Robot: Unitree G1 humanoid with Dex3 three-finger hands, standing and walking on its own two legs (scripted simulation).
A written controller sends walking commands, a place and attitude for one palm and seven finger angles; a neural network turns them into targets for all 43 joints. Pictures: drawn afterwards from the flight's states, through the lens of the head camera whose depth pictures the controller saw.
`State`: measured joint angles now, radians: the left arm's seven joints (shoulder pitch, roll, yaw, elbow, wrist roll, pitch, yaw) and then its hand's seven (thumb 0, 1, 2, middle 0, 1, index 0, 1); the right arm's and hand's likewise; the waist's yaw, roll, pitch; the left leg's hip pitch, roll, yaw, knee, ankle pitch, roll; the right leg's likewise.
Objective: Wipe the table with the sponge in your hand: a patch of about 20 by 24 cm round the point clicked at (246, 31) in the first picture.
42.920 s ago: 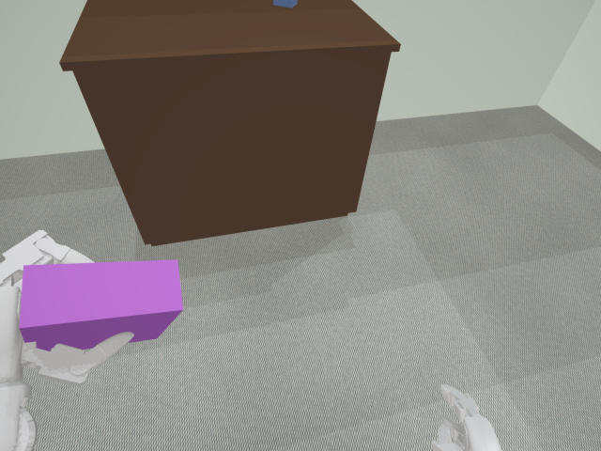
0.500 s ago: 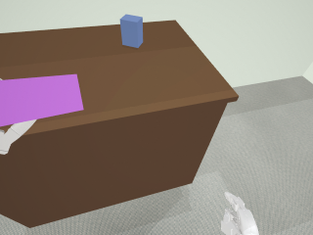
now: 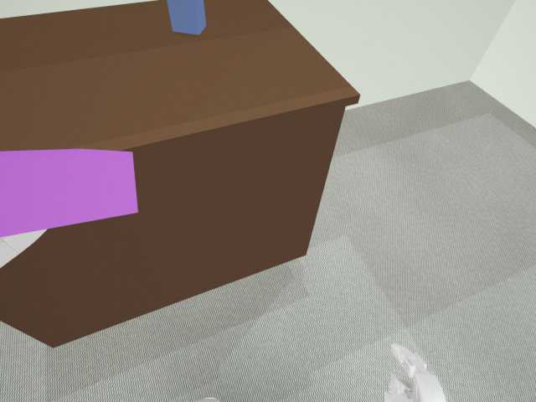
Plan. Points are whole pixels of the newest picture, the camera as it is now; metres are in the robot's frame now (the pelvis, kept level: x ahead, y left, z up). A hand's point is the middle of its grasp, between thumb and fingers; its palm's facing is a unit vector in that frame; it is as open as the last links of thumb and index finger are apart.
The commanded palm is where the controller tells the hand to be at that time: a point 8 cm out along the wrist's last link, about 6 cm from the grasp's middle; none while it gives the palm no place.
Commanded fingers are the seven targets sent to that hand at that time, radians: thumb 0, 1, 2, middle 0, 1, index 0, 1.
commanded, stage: stop stepping back and stand still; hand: left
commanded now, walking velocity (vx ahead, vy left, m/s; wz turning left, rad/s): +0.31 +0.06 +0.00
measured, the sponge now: (57, 181) +0.26 +0.21 +0.25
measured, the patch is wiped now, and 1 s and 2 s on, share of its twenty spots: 1.00 1.00 1.00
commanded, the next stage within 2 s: stand and wait in 0.70 s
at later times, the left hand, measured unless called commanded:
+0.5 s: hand out of the picture +0.13 +0.22 +0.28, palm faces +0.52 -0.79 -0.32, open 9.5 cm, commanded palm +0.06 +0.26 +0.29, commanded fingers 0.00 0.10 1.30 -1.20 -1.60 -1.20 -1.60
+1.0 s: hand out of the picture +0.16 +0.21 +0.28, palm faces +0.47 -0.78 -0.41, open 9.5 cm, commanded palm +0.09 +0.26 +0.29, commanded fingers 0.00 0.10 1.30 -1.20 -1.60 -1.20 -1.60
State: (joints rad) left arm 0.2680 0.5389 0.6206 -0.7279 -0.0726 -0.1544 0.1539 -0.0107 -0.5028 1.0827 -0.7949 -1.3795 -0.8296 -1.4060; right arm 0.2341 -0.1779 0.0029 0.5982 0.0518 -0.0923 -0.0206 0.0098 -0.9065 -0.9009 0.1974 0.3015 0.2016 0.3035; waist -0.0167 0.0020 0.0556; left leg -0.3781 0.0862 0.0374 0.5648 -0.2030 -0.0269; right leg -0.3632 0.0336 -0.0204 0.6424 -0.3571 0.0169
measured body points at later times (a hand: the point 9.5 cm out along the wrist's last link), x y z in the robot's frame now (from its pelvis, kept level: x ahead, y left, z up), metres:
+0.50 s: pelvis -0.09 -0.02 +0.00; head -0.11 -0.02 +0.45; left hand +0.10 +0.26 +0.29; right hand +0.06 -0.25 -0.09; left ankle -0.06 +0.11 -0.69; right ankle -0.10 -0.11 -0.73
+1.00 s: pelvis -0.07 -0.02 +0.01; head -0.05 -0.03 +0.46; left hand +0.13 +0.25 +0.30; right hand +0.10 -0.24 -0.09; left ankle -0.05 +0.12 -0.72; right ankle -0.08 -0.09 -0.73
